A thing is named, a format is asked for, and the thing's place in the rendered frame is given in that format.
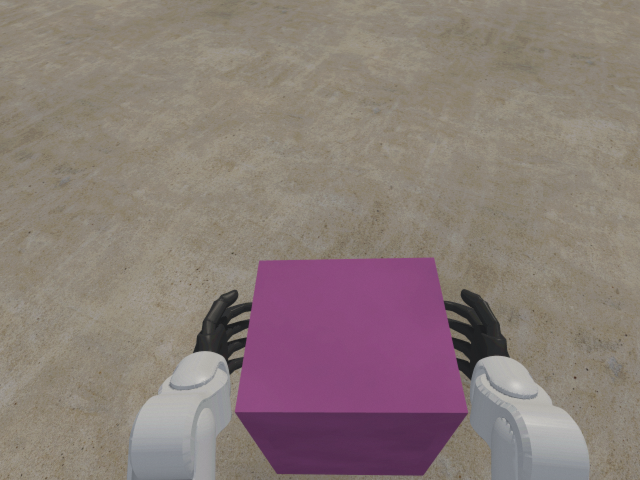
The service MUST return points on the robot left hand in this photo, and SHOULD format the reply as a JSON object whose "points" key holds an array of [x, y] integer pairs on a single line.
{"points": [[215, 332]]}

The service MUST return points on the robot right hand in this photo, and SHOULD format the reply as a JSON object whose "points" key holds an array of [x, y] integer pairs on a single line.
{"points": [[485, 335]]}

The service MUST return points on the carton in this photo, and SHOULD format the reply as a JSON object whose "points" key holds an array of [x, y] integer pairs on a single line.
{"points": [[349, 367]]}

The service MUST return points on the left robot forearm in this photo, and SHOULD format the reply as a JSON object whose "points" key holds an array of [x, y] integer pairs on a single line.
{"points": [[173, 436]]}

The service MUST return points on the right robot forearm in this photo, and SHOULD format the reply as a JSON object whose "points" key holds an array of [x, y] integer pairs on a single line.
{"points": [[529, 438]]}

